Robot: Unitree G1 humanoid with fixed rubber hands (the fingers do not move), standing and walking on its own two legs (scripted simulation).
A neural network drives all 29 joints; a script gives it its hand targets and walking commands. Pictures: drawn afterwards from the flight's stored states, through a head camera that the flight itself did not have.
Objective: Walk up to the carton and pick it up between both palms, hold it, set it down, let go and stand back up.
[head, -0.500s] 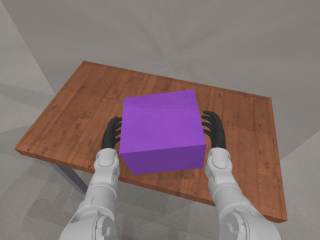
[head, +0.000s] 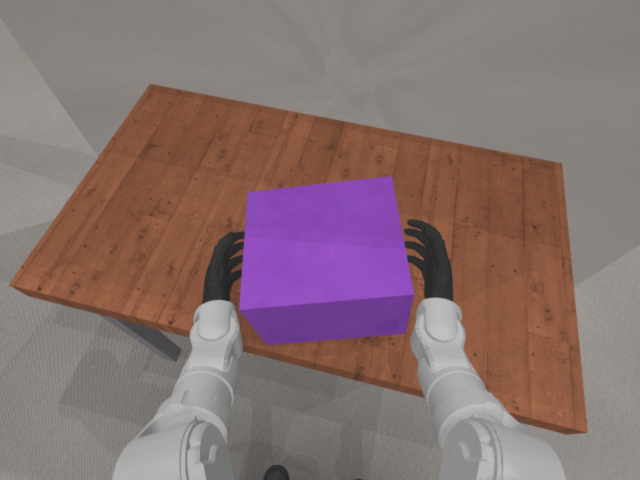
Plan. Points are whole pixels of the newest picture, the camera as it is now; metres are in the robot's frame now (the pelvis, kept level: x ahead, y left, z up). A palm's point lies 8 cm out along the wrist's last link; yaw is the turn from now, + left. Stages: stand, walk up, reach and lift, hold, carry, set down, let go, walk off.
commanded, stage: set down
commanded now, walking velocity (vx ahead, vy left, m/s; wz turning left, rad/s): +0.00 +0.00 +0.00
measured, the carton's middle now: (327, 263) +0.40 +0.03 -0.05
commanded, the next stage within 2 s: none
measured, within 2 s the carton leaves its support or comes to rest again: rests again in 0.22 s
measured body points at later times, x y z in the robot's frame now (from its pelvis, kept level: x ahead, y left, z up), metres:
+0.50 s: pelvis -0.02 +0.00 -0.01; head +0.10 +0.02 +0.42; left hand +0.36 +0.17 -0.05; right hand +0.37 -0.13 -0.05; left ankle -0.01 +0.12 -0.74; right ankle -0.03 -0.10 -0.74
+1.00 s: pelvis -0.03 +0.00 -0.03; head +0.08 +0.02 +0.41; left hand +0.37 +0.17 -0.06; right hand +0.37 -0.13 -0.05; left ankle -0.01 +0.12 -0.74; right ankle -0.03 -0.10 -0.74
